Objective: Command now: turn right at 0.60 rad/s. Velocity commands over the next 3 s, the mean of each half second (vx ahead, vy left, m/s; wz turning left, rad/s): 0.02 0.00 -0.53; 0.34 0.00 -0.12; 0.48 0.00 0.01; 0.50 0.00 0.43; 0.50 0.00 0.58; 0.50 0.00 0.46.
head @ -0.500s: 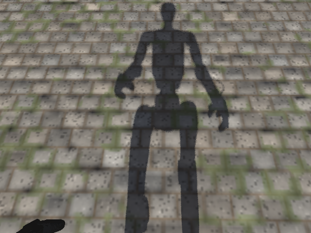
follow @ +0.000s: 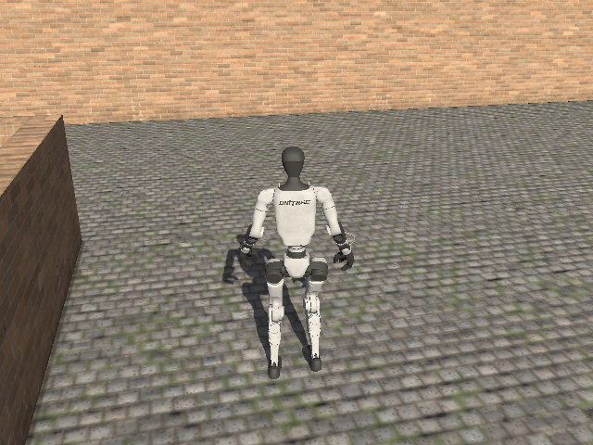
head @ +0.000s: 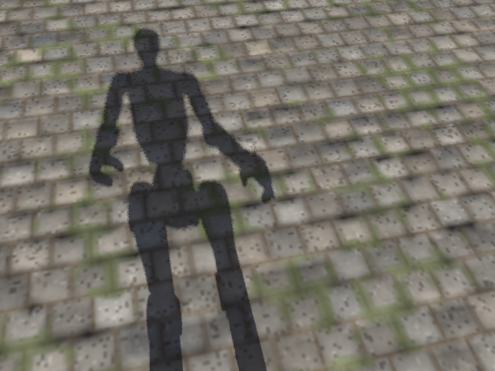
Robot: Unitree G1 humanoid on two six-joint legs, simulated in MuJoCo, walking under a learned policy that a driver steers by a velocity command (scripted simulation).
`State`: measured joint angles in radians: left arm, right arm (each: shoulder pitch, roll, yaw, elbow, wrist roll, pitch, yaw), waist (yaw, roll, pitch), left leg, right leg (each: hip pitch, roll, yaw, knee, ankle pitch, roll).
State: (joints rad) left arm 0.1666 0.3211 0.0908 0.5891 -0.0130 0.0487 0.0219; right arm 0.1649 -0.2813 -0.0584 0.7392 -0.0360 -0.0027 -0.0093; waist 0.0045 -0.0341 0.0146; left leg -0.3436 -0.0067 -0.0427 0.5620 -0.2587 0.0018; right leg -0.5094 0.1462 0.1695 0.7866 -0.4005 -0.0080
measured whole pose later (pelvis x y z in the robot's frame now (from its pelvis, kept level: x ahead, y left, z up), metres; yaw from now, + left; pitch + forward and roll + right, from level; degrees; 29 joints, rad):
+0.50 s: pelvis -0.01 -0.04 +0.01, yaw -16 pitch +2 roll +1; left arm 0.18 0.27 0.06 0.61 0.00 0.02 0.01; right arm 0.17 -0.34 -0.09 0.74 0.00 0.02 -0.02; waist -0.01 0.05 0.03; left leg -0.52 0.06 0.02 1.08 -0.43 -0.07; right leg -0.28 0.02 0.02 0.49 -0.24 -0.05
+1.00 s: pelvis +0.13 -0.03 +0.01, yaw -17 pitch +2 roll -1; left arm 0.28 0.31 0.06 0.73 -0.02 -0.06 -0.01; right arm 0.32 -0.26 -0.04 0.77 0.00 -0.09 0.02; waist -0.01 -0.04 -0.02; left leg -0.21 -0.02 0.03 0.43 -0.26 0.05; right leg -0.50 -0.03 0.02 1.08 -0.31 -0.03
